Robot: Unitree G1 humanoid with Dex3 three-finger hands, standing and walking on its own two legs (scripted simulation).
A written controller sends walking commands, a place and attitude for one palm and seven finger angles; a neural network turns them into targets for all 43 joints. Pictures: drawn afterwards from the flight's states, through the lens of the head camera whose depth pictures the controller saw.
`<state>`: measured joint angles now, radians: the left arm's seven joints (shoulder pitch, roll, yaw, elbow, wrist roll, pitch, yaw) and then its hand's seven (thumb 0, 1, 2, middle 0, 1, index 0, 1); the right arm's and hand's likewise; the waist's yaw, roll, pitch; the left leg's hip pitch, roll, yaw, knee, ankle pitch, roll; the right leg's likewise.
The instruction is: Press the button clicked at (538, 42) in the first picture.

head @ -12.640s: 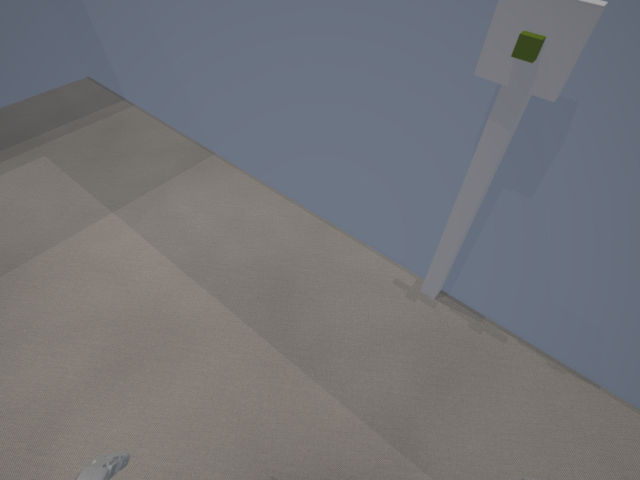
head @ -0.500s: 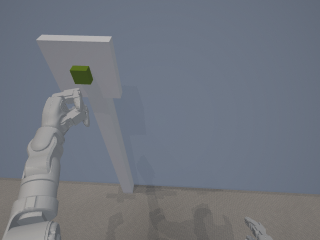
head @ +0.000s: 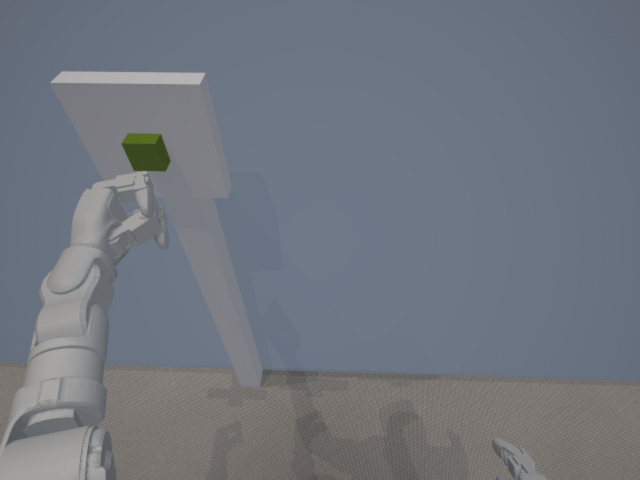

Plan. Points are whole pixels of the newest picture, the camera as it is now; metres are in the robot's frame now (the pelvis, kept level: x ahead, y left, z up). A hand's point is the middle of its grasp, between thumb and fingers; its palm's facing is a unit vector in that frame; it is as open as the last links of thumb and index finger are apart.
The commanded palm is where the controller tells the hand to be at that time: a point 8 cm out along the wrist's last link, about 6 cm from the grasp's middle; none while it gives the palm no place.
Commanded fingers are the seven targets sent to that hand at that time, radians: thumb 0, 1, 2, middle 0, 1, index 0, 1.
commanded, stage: press the button with the knuckle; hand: left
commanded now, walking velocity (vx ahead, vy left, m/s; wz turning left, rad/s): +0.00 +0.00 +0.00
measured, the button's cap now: (148, 151) +0.48 +0.25 +0.17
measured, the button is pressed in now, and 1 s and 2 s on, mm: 0 9 0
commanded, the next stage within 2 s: hold the button down briefly in 1.00 s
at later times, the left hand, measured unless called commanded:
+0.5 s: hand (170, 199) +0.43 +0.22 +0.13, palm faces +0.04 -1.00 +0.01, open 3.2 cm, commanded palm +0.40 +0.27 +0.14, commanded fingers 0.00 0.90 0.90 -1.30 -1.50 -1.30 -1.50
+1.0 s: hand (170, 191) +0.44 +0.22 +0.13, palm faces +0.04 -1.00 +0.01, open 3.5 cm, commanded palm +0.44 +0.26 +0.14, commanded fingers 0.00 0.90 0.90 -1.30 -1.50 -1.30 -1.50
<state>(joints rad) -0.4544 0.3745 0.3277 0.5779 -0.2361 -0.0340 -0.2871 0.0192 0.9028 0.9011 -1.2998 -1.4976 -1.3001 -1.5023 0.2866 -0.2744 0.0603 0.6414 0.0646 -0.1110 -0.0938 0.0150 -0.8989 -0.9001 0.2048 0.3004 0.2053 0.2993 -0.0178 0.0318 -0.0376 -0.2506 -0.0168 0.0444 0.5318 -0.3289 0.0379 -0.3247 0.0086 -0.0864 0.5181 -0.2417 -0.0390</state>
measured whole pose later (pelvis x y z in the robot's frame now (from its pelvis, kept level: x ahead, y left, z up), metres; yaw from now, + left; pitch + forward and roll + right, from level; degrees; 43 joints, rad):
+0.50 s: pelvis +0.00 +0.00 +0.00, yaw +0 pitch +5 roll -1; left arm -0.65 0.43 0.35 0.83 -0.18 -0.09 -0.28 0.02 0.90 0.90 -1.30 -1.50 -1.32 -1.50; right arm 0.33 -0.28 0.06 0.64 0.05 -0.08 -0.08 0.01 -0.90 -0.90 0.21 0.30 0.21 0.30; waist -0.06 0.02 -0.04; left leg -0.33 -0.02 0.05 0.57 -0.34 0.04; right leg -0.40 0.01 -0.08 0.55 -0.25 -0.03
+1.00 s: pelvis -0.01 +0.01 -0.01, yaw +1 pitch +8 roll -1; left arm -0.84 0.45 0.32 1.10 -0.17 -0.22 -0.27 0.02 0.89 0.91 -1.30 -1.50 -1.49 -1.50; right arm 0.37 -0.28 0.06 0.70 0.04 -0.09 -0.07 0.01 -0.90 -0.90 0.21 0.30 0.21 0.30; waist -0.07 0.02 -0.04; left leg -0.41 -0.03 0.03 0.62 -0.34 0.06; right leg -0.46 -0.01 -0.10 0.57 -0.24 -0.02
